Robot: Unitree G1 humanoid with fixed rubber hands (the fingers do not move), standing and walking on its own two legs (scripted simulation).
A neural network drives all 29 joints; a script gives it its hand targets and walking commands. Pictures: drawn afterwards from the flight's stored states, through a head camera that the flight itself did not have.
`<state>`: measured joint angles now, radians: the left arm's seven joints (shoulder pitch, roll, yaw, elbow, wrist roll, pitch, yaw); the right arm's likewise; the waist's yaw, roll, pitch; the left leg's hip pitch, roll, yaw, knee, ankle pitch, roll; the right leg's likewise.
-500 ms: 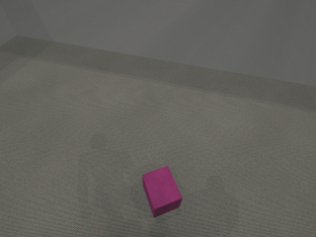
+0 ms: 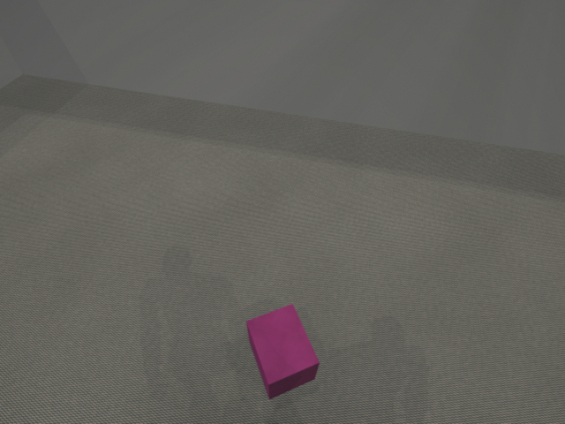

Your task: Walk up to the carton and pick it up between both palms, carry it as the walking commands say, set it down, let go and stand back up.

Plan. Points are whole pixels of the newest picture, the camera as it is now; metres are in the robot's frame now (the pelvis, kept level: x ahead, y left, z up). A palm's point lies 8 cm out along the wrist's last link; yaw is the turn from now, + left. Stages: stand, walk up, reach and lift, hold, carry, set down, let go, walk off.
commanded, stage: walk up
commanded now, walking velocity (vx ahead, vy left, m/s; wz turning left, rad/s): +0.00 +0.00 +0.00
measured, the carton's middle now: (281, 350) +0.45 -0.01 -0.69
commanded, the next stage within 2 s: none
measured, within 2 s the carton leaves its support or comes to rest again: neither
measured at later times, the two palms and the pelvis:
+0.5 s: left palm out of the picture +0.02 +0.19 -0.15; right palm out of the picture -0.01 -0.34 -0.15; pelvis +0.01 -0.07 -0.02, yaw +5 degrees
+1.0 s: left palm out of the picture -0.11 +0.16 -0.15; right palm (450, 402) +0.17 -0.26 -0.13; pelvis +0.00 -0.07 -0.01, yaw +13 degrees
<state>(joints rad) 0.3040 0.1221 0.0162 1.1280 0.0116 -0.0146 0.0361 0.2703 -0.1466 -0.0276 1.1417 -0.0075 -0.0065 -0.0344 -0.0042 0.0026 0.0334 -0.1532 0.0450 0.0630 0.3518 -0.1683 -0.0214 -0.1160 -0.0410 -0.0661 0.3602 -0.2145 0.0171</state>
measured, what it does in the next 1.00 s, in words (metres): steps on the spot: right foot, then left foot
